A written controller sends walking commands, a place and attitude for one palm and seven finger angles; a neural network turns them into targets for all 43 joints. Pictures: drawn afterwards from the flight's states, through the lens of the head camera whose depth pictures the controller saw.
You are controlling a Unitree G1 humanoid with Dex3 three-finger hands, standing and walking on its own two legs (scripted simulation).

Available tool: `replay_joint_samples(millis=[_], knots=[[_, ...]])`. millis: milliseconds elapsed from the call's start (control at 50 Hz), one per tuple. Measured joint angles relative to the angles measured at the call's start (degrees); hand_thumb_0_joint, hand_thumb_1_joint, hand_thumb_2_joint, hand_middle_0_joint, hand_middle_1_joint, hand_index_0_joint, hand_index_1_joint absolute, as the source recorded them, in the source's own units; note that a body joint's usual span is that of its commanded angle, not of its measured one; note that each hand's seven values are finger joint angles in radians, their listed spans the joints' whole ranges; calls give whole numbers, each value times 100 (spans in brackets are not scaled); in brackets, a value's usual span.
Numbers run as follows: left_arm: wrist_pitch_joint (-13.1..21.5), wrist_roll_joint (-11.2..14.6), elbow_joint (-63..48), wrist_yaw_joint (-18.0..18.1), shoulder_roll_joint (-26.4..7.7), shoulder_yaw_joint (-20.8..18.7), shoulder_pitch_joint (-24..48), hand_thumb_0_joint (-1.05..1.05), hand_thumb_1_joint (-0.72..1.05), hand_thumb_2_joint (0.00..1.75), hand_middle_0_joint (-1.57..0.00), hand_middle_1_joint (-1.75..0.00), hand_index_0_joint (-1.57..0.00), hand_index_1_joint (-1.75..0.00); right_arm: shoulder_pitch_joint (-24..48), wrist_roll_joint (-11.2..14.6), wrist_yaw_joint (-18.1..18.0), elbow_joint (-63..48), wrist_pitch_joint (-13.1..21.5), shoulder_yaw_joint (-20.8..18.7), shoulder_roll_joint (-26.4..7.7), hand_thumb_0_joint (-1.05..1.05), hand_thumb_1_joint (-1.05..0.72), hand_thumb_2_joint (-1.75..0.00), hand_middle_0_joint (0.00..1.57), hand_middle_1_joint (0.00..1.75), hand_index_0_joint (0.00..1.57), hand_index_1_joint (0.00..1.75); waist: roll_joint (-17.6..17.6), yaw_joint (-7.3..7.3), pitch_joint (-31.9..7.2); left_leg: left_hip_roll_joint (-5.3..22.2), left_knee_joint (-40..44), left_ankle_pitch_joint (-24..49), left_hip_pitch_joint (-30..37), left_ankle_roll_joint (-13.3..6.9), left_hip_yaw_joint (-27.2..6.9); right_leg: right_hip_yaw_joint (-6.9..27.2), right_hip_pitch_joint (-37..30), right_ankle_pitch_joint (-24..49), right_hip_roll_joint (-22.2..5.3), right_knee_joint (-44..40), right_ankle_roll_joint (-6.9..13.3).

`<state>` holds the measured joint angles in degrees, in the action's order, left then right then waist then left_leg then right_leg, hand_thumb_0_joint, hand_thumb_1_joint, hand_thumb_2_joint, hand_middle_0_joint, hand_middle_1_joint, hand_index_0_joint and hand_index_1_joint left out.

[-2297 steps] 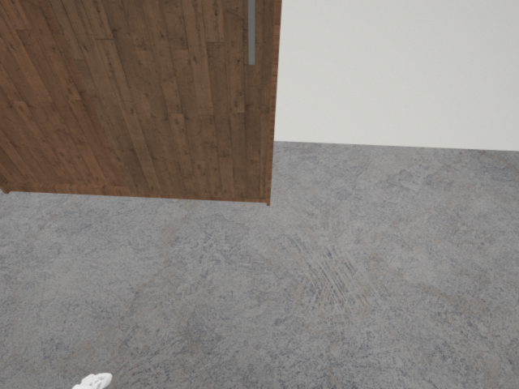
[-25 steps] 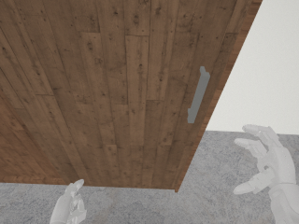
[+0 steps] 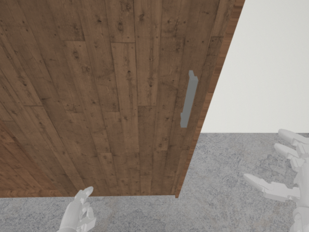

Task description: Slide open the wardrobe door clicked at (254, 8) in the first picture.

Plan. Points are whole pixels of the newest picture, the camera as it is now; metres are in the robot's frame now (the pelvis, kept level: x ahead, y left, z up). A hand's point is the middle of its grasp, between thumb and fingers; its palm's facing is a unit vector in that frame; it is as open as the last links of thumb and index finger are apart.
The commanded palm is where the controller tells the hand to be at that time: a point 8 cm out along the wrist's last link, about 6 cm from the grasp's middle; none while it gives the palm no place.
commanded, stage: draw the hand back to the body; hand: right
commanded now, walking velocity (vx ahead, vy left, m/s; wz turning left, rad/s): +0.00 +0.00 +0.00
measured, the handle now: (187, 100) +0.47 -0.10 +0.10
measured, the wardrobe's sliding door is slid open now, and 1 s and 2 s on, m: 0.00 0.00 0.00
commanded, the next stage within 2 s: step back with the hand held close in 0.72 s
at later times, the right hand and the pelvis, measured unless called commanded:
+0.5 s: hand (300, 177) +0.19 -0.27 +0.15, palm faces +0.49 +0.79 -0.36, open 7.7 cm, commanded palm +0.14 -0.30 +0.17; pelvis +0.00 +0.00 +0.01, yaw +1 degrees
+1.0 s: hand (296, 169) +0.20 -0.26 +0.16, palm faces +0.46 +0.79 -0.41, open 7.4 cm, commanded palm +0.14 -0.29 +0.18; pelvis -0.01 +0.01 +0.00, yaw +1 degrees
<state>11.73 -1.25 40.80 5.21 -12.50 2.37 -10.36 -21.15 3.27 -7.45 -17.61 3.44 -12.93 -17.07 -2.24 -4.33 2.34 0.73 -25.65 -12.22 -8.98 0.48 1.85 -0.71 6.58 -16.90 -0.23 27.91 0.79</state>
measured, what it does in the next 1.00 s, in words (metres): stands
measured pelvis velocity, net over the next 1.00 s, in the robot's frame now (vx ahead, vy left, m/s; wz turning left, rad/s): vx -0.01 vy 0.01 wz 0.03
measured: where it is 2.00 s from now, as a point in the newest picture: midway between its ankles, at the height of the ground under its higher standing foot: outside the picture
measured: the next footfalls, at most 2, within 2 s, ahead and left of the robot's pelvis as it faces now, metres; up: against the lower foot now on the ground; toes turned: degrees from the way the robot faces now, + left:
left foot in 1.66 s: -0.04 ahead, +0.11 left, +0.00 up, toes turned -3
right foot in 1.86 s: -0.05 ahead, -0.12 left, +0.00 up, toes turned -1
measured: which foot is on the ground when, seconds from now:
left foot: down 0.00-1.00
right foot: down 0.00-1.00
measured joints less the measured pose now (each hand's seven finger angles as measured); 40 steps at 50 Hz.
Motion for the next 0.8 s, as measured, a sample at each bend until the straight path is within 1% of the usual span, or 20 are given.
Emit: replay_joint_samples(millis=[80, 200, 380, 460, 600, 800], knots=[[-41, -15, 43, -33, 53, 8, 28, 1, 90, 90, -21, -31, -20, -30, -3, -27, -22, -51, 20, -147, -46, -1, -12, -52, 23, 76, 23, 76, 19, 10, 7, 12, 154, 55, 153, 19, -46, -47, -183, 57, 17, -186, 15], [-71, -36, 7, -125, 50, -36, 19, 1, 90, 90, -21, -31, -20, -30, -293, -14, 49, -309, 73, -329, -122, 0, -34, -63, 22, 63, 22, 63, -4, 37, -29, 8, 340, 118, 317, 39, -103, -106, -373, 108, 20, -386, 24], [-157, -22, -9, -138, -22, -135, 19, 1, 90, 90, -21, -30, -20, -30, -534, 18, 67, -478, 99, -706, -244, 1, -66, -78, 22, 44, 22, 44, -18, -40, 31, -35, 459, 179, 417, 15, -90, -96, -441, 135, -22, -438, 2], [-146, -20, 16, -122, -54, -159, 20, 1, 90, 90, -21, -30, -20, -30, -527, 21, 30, -486, 127, -731, -191, 1, -77, -84, 21, 37, 21, 37, -30, -63, 58, -39, 472, 198, 420, 2, -63, -70, -433, 161, -28, -447, -7], [-125, -29, 54, -87, -26, -163, 46, 1, 90, 90, -21, -30, -20, -30, -505, 11, 33, -415, 128, -604, -115, 1, -86, -88, 21, 32, 21, 32, -15, -43, 94, -70, 469, 217, 426, -35, -49, -57, -446, 192, -59, -459, -36], [-81, -23, 63, -81, -2, -164, 21, 1, 90, 90, -21, -30, -20, -30, -528, 8, 38, -456, 190, -624, -182, 1, -89, -90, 21, 30, 21, 30, -65, -5, 82, -123, 477, 233, 482, -75, -56, -67, -505, 194, -112, -454, -76]])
